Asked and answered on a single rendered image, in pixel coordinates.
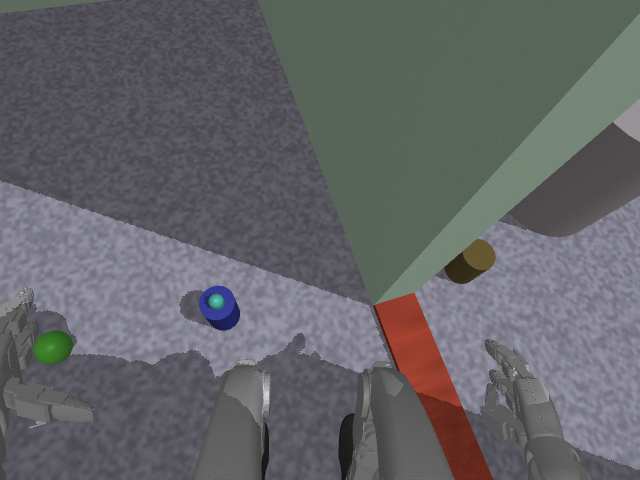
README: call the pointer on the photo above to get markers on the left robot hand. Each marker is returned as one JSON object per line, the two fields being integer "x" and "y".
{"x": 34, "y": 401}

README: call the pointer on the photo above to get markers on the right robot arm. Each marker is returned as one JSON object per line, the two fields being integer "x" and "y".
{"x": 552, "y": 458}

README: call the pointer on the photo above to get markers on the right robot hand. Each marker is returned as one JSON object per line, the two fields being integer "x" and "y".
{"x": 526, "y": 396}

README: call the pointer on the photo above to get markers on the right robot foot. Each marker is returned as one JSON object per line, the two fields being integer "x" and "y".
{"x": 346, "y": 445}

